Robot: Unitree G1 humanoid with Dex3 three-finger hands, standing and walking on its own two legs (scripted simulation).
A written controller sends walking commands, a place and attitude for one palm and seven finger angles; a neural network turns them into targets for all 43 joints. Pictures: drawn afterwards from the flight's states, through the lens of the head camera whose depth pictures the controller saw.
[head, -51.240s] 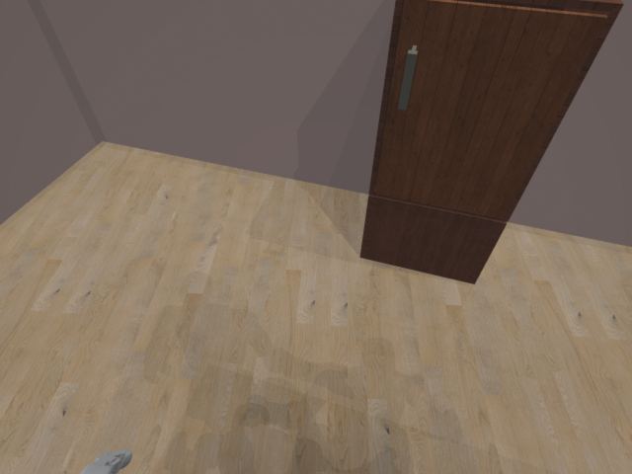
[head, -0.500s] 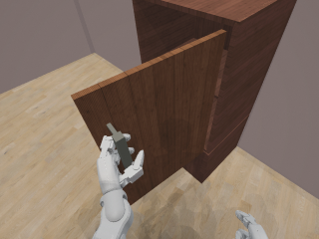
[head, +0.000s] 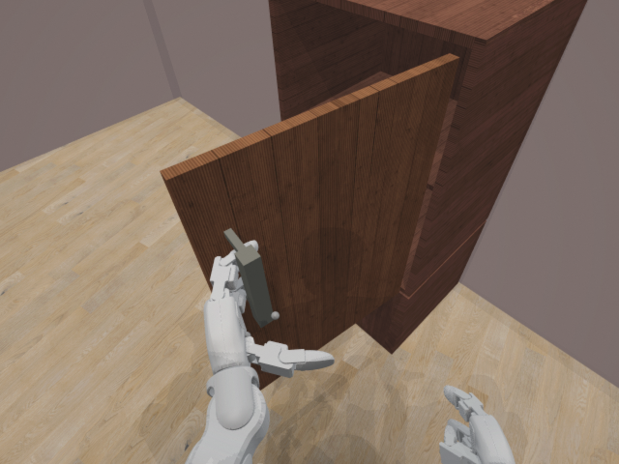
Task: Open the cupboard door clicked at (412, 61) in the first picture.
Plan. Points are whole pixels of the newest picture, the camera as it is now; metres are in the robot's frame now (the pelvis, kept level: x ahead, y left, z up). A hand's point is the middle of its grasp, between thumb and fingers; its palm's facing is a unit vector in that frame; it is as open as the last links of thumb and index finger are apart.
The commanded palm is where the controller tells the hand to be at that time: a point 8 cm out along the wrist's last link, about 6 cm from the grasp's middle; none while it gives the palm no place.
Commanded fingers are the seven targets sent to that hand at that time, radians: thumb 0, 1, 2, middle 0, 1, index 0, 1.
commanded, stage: open thumb and fingers to let go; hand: left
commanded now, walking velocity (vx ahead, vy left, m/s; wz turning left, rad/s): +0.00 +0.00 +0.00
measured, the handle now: (248, 279) +0.33 +0.10 +0.08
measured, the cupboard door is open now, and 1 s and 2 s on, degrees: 82 85 85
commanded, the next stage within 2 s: slide the hand sideways off the handle in 0.04 s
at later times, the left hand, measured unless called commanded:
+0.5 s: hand (277, 352) +0.23 +0.05 +0.08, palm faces -0.16 -0.99 +0.05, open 16.3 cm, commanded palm +0.22 +0.12 +0.07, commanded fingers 0.00 -0.50 0.30 -0.15 -0.30 -0.15 -0.30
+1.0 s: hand (214, 385) +0.20 +0.11 +0.08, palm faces -0.07 -1.00 -0.02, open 16.2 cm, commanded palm +0.17 +0.17 +0.07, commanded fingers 0.00 -0.50 0.30 -0.15 -0.30 -0.15 -0.30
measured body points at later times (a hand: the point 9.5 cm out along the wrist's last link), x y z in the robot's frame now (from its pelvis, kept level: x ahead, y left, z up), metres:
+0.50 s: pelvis -0.02 +0.03 +0.00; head +0.00 +0.01 +0.45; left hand +0.24 +0.11 +0.08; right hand +0.15 -0.19 -0.09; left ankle +0.03 +0.14 -0.69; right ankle -0.03 -0.09 -0.69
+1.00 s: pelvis -0.01 +0.01 -0.01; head +0.02 +0.00 +0.44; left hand +0.20 +0.17 +0.08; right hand +0.17 -0.21 -0.08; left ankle +0.03 +0.14 -0.69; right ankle -0.03 -0.09 -0.69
